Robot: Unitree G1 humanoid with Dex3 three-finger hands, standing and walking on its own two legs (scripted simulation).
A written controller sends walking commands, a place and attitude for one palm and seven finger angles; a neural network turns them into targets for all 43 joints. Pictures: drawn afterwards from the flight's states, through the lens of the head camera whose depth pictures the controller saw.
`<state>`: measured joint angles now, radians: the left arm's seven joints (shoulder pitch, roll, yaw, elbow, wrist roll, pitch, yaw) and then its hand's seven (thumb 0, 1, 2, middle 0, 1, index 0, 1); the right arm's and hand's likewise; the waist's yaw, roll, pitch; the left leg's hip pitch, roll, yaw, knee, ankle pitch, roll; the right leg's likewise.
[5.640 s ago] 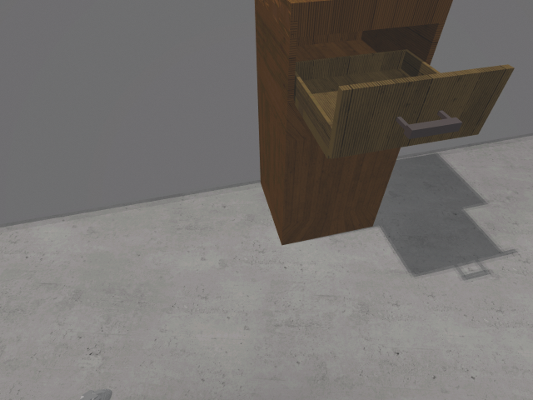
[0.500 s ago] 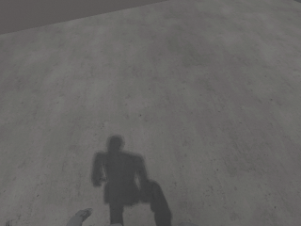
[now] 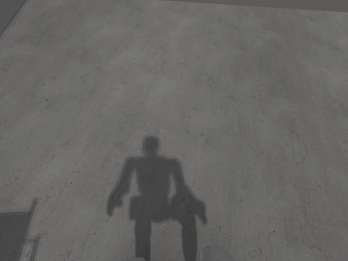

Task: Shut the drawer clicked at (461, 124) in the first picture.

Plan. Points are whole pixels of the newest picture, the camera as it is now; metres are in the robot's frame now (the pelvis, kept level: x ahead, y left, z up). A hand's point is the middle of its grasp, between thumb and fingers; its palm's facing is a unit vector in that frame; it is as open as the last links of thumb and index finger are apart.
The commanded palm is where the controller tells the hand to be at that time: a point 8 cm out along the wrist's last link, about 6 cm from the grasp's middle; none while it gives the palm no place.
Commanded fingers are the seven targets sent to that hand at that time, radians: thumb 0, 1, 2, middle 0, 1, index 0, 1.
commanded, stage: turn to face it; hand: left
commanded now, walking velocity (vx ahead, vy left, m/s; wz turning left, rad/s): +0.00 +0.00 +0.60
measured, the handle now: out of the picture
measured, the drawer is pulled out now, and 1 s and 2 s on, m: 0.30 0.30 0.30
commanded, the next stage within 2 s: none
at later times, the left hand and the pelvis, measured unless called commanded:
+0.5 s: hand out of the picture +0.01 +0.14 -0.14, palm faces +0.33 -0.90 -0.28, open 7.4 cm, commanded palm none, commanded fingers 0.00 0.90 0.90 -0.20 -0.30 -0.20 -0.30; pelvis -0.02 -0.07 +0.00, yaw +18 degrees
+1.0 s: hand out of the picture -0.13 +0.19 -0.17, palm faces +0.61 -0.75 -0.26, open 7.4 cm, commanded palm none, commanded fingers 0.00 0.90 0.90 -0.20 -0.30 -0.20 -0.30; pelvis -0.05 -0.03 +0.00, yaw +36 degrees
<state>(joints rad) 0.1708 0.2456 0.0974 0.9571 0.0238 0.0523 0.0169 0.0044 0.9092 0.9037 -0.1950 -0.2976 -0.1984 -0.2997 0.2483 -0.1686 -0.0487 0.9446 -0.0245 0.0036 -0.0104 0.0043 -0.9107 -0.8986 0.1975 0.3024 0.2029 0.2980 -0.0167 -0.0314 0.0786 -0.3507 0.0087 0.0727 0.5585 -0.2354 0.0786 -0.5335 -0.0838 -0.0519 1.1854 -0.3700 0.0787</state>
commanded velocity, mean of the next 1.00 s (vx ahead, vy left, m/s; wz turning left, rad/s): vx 0.00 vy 0.00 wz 0.60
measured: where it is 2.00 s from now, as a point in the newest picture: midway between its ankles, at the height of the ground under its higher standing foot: outside the picture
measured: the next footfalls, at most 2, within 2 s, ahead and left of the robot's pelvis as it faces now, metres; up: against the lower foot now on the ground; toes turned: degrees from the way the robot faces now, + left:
right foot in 0.38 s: +0.05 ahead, -0.18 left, +0.00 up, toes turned +13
left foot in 0.80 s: -0.08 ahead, +0.07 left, +0.00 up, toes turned +35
